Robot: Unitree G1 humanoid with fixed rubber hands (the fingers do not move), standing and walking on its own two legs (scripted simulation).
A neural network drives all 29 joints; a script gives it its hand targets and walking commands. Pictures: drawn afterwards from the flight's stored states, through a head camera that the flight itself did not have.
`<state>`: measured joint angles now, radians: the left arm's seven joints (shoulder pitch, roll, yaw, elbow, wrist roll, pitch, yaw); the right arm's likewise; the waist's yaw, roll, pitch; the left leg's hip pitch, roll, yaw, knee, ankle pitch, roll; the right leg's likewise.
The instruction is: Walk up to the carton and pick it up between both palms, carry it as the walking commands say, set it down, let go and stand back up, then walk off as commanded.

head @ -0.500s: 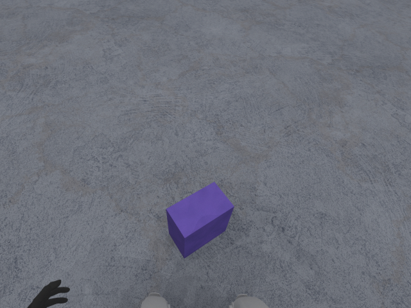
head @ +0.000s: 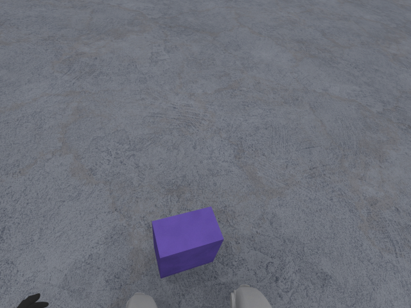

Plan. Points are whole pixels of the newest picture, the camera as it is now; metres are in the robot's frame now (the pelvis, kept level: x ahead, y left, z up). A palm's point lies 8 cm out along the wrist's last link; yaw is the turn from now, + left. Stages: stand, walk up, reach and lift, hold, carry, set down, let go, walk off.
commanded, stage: walk up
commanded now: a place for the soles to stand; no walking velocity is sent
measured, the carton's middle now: (185, 243) +0.46 +0.02 -0.56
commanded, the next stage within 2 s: none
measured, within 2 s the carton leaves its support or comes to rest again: neither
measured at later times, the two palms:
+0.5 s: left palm out of the picture +0.05 +0.16 -0.09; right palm (403, 266) +0.24 -0.45 -0.07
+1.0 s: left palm out of the picture -0.01 +0.13 -0.08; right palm (362, 231) +0.32 -0.38 -0.07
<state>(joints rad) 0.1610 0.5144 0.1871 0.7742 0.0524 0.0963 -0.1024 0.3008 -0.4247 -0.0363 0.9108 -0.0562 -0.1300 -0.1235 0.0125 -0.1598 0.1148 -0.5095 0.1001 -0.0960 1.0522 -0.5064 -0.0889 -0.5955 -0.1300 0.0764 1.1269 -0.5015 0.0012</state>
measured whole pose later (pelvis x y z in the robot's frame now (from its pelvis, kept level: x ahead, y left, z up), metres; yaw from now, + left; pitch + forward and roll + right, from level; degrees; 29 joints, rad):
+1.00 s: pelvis +0.07 -0.17 +0.03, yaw +23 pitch -5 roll -1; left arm 0.21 0.36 0.06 0.98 0.01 -0.01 0.01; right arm 0.01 -0.37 -0.02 1.01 -0.01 -0.01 -0.03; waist 0.04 0.03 0.13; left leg -0.43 0.03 0.03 0.87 -0.37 0.02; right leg -0.30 -0.04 -0.10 0.85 -0.47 0.00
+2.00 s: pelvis +0.07 -0.13 +0.08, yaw +22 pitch -2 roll -1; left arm 0.12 0.32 0.03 1.15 0.02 -0.02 -0.01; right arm 0.07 -0.32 -0.01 1.17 -0.02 -0.02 0.01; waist 0.01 -0.02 0.04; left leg -0.22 -0.03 0.08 0.39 -0.14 0.07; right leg -0.13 -0.07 -0.06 0.39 -0.22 0.05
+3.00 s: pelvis +0.10 -0.13 +0.08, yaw +25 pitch -2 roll +0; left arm 0.10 0.32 0.04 1.11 0.02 -0.01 0.00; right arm 0.08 -0.31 -0.01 1.13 -0.02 -0.02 0.00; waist 0.01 -0.01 0.04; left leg -0.20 -0.05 0.03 0.42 -0.20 0.06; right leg -0.06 -0.08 -0.12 0.38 -0.28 0.05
